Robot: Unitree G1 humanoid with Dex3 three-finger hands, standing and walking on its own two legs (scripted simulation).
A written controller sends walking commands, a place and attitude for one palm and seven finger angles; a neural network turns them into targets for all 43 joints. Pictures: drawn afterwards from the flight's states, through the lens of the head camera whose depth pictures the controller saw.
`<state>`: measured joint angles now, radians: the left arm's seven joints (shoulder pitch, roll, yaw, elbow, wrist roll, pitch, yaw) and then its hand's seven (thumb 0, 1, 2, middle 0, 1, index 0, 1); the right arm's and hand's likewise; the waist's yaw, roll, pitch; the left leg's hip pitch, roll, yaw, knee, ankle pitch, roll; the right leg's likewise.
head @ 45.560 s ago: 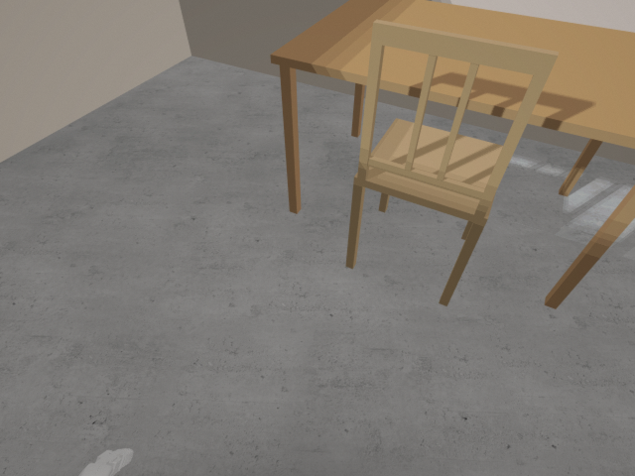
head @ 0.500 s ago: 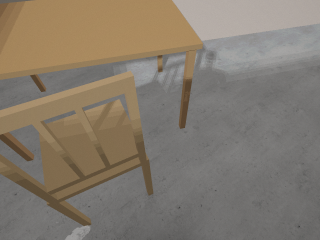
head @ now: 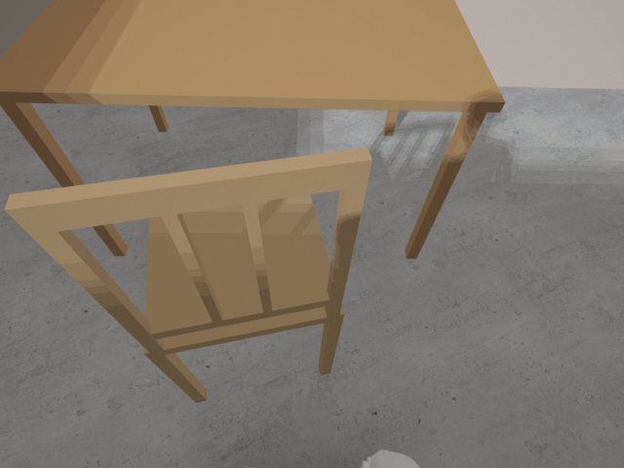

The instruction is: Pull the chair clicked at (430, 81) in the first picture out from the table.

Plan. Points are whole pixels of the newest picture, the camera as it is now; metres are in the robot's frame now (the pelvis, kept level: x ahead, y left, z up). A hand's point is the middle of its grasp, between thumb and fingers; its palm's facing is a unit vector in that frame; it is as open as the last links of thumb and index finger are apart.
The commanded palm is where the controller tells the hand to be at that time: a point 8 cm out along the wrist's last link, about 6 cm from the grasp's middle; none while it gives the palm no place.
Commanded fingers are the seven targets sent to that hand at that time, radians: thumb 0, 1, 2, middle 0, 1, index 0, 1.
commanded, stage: come to a stop and stand still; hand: left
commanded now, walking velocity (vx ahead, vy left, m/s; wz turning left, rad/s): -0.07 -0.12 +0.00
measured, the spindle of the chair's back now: (198, 275) +0.38 +0.21 -0.06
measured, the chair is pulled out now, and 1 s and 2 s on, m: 0.30 0.30 0.30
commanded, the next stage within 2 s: look again from close up in 1.28 s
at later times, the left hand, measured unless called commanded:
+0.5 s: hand out of the picture +0.05 +0.15 -0.16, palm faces +0.01 -0.97 -0.23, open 7.2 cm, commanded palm none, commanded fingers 0.00 0.90 0.90 -0.20 -0.30 -0.20 -0.30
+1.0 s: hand out of the picture +0.03 +0.17 -0.18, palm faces -0.03 -0.98 -0.20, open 7.4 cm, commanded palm none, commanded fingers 0.00 0.90 0.90 -0.20 -0.30 -0.20 -0.30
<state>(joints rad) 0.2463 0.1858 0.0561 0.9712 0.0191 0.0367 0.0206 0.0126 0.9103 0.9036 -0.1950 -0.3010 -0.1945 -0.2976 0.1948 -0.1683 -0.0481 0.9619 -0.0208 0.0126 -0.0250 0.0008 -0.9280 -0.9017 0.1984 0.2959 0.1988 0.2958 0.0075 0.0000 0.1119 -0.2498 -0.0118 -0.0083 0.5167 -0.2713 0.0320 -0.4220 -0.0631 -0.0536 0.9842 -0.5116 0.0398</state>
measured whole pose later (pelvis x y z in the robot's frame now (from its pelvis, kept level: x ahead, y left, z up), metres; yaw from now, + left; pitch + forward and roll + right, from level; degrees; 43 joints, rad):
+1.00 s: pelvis +0.01 +0.00 +0.00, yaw -3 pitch -1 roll +0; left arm 0.30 0.15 -0.01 1.06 0.02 0.00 0.04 0.01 0.91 0.90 -0.20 -0.30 -0.20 -0.30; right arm 0.29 -0.17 0.00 1.04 -0.01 -0.02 -0.02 0.01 -0.92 -0.90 0.19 0.30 0.19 0.30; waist 0.00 0.01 0.01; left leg -0.19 0.00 0.05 0.52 -0.31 0.02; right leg -0.24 -0.02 0.01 0.53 -0.27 0.01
